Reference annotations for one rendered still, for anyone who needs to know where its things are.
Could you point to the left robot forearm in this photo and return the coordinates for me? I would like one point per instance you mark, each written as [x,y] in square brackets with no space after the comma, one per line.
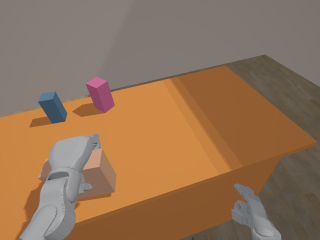
[55,216]

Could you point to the left robot hand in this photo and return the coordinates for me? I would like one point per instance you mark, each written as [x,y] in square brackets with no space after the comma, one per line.
[74,153]

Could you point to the right robot forearm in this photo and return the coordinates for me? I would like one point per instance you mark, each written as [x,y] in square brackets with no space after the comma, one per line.
[264,229]

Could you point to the right robot hand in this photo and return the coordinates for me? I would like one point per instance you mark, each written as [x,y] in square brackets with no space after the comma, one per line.
[244,213]

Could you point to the sponge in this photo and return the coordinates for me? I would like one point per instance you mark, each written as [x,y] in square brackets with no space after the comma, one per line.
[97,171]

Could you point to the table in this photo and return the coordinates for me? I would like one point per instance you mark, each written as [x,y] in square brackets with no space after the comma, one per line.
[178,146]

